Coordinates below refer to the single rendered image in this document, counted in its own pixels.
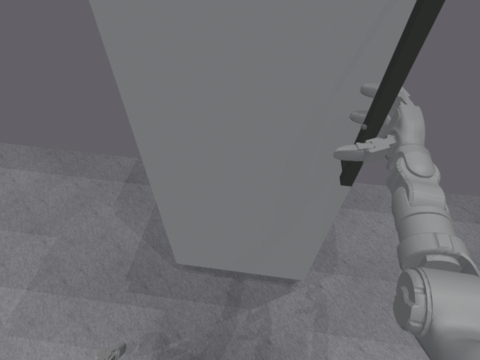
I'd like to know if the handle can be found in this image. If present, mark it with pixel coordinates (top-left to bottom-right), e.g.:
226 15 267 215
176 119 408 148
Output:
340 0 445 187

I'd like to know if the left robot hand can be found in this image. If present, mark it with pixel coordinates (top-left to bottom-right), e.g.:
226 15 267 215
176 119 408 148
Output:
95 343 127 360

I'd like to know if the right robot hand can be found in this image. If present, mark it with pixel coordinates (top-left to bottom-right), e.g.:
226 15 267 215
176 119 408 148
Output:
334 82 425 164

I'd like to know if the robot right forearm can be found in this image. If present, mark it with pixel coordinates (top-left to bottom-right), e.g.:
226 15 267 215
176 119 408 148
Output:
386 144 480 277

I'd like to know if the fridge door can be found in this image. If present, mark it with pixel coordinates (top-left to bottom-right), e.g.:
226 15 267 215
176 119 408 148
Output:
89 0 417 281

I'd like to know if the right robot upper arm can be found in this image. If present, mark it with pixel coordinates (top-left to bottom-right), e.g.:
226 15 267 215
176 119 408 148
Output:
393 266 480 360

